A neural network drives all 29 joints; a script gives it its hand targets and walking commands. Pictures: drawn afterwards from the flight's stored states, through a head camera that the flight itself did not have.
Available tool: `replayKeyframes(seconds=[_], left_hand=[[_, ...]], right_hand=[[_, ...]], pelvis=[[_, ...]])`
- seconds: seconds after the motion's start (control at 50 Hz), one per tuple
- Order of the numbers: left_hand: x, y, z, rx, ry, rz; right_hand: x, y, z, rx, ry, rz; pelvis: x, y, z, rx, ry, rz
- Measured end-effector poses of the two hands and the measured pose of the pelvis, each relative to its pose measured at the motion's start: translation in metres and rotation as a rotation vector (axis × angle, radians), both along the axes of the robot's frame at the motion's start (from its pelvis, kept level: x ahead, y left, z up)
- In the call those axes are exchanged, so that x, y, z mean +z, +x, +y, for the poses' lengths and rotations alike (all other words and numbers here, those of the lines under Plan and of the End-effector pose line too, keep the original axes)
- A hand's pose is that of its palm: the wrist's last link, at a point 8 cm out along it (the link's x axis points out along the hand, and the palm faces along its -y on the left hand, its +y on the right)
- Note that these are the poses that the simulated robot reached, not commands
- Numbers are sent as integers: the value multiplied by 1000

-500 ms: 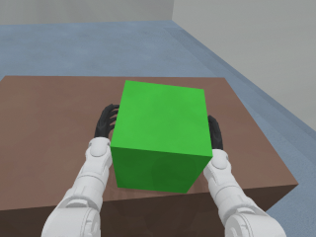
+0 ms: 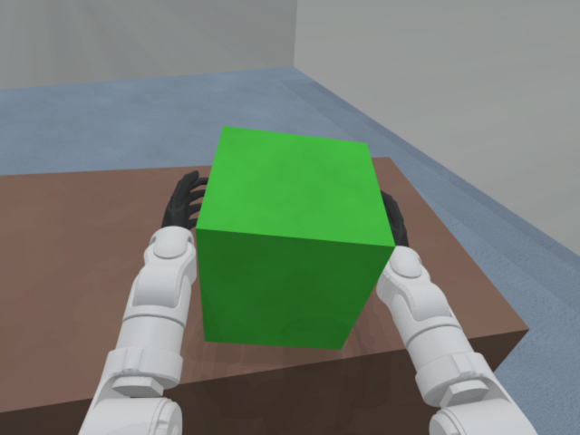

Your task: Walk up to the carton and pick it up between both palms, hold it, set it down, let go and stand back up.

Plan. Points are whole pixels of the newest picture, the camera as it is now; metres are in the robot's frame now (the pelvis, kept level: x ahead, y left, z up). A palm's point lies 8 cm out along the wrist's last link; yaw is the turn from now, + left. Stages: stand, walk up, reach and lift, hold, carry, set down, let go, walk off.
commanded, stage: reach and lift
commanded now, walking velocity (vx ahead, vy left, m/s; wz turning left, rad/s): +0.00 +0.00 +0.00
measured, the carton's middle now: (284, 243) +0.38 +0.01 +0.12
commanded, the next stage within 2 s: hold in 1.28 s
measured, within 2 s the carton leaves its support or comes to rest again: neither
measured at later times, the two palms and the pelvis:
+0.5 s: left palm (185, 224) +0.37 +0.14 +0.17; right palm (404, 248) +0.34 -0.16 +0.15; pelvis -0.02 +0.00 +0.00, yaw -1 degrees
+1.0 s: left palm (179, 209) +0.37 +0.15 +0.19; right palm (405, 227) +0.35 -0.15 +0.18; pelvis -0.01 +0.00 +0.00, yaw +0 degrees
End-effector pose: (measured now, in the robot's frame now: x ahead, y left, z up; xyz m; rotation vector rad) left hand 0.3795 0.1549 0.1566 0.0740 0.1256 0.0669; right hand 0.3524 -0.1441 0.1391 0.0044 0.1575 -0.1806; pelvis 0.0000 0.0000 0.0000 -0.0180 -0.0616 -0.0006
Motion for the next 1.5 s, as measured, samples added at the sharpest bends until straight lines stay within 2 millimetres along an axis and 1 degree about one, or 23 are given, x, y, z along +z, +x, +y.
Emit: replayKeyframes(seconds=[0.06, 0.14, 0.3, 0.42, 0.48, 0.66, 0.78, 0.94, 1.2, 1.28, 1.4, 1.5], left_hand=[[7, -2, 0, 2, -3, 11], [11, -4, 0, 5, 6, 31], [15, -9, -6, -3, 11, 43], [11, -10, -11, -10, 11, 82], [12, -10, -12, -11, 14, 79], [26, -9, -10, 4, -1, 61], [28, -7, -6, 12, -6, 69], [35, -8, -6, 10, -6, 40], [37, -5, -11, -2, 10, 72], [37, -5, -11, 0, 14, 71], [46, -7, -9, 15, 2, 45], [57, -23, -2, 45, 10, 14]], right_hand=[[6, -1, 0, 1, 5, 9], [10, -3, 0, 2, 15, 28], [12, -11, -6, -7, 25, 37], [7, -15, -10, -16, 31, 75], [8, -16, -11, -16, 33, 70], [26, -9, -10, -7, 31, 50], [31, -4, -6, 7, 19, 58], [40, -5, -6, 3, 21, 27], [36, -7, -10, -5, 21, 59], [38, -5, -10, -2, 21, 57], [48, -4, -9, 8, 25, 30], [64, -8, -3, 39, 36, -3]], pelvis=[[0, -3, 1, 2, 0, -14], [0, -7, 2, 2, 1, -28], [0, -14, 4, -3, -3, -29], [0, -18, 4, -15, 2, -23], [0, -19, 4, -17, 1, -10], [-1, -19, 3, -22, 2, -4], [0, -18, 2, -17, 2, -9], [0, -12, 2, -7, -4, -11], [-1, -13, 5, -20, -3, -30], [-1, -14, 5, -24, -3, -17], [-1, -15, 4, -26, -3, -4], [0, -12, 4, -28, -6, -14]])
